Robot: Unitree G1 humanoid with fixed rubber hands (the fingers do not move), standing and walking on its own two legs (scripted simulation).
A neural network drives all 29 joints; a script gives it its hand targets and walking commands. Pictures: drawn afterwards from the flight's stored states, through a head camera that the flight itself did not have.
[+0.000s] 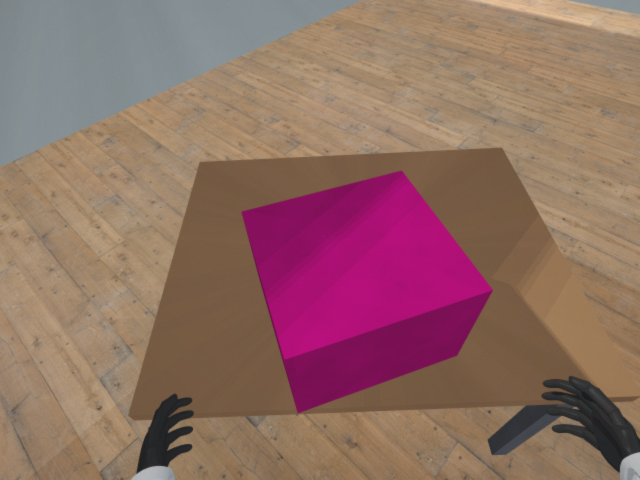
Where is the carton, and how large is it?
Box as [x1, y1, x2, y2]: [242, 171, 492, 412]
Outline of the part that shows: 402,171 242,211 260,282 298,412 456,355 492,290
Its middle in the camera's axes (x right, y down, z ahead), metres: +0.06 +0.08 +0.68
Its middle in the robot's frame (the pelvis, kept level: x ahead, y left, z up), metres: +0.44 -0.02 -0.10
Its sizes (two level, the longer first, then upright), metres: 0.303 0.280 0.216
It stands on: a table, 0.57 m high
